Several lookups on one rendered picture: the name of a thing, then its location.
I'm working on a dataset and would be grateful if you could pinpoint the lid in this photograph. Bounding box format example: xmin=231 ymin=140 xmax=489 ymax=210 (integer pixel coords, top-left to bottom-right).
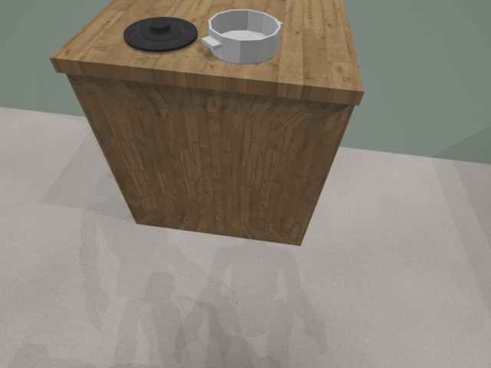
xmin=124 ymin=17 xmax=198 ymax=53

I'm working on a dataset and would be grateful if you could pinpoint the pot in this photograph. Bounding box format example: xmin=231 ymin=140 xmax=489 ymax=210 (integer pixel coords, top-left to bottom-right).
xmin=201 ymin=9 xmax=283 ymax=64

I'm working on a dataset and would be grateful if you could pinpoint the knob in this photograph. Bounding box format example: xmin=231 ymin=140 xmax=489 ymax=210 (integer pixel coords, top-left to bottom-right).
xmin=150 ymin=19 xmax=170 ymax=33

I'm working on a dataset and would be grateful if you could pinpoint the table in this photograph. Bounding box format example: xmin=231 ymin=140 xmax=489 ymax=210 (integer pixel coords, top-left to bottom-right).
xmin=49 ymin=0 xmax=364 ymax=246

